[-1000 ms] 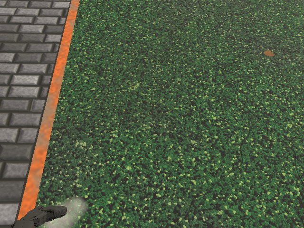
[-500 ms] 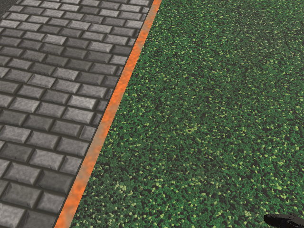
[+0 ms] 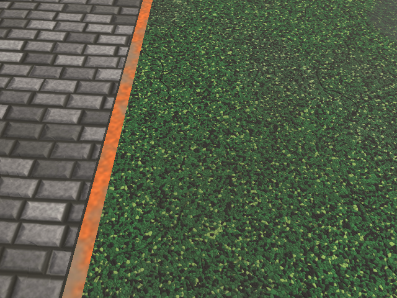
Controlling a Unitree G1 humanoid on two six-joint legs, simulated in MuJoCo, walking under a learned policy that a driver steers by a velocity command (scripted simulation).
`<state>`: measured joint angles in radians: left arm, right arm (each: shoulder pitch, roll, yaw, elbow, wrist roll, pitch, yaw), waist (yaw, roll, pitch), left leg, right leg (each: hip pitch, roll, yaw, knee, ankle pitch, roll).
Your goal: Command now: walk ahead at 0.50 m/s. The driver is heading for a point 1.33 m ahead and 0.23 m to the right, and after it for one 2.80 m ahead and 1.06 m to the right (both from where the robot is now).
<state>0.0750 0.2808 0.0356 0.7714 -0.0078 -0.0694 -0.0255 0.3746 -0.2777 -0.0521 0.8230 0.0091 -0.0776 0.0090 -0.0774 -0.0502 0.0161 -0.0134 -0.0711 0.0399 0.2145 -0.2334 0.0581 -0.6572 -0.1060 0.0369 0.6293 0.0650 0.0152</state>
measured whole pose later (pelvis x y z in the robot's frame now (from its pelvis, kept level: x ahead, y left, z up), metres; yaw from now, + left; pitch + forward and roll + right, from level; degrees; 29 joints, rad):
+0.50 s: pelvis +0.28 -0.05 +0.00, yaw +0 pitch +1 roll -2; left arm 0.34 0.27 0.05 0.88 -0.01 -0.08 -0.01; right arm 0.11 -0.28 -0.05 0.76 0.01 -0.07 0.01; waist 0.07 0.04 0.02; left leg -0.66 0.12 -0.04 0.69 0.02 -0.02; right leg -0.05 0.06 -0.05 0.22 -0.20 -0.06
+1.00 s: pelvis +0.56 +0.02 +0.00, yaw -7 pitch +0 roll +2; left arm 0.18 0.29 0.07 0.84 -0.02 -0.04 -0.01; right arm 0.31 -0.25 -0.06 0.89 -0.02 -0.10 0.00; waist -0.05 -0.05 0.02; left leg -0.02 -0.05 0.17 0.22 -0.21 0.05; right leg -0.69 -0.11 0.09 0.86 -0.01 0.00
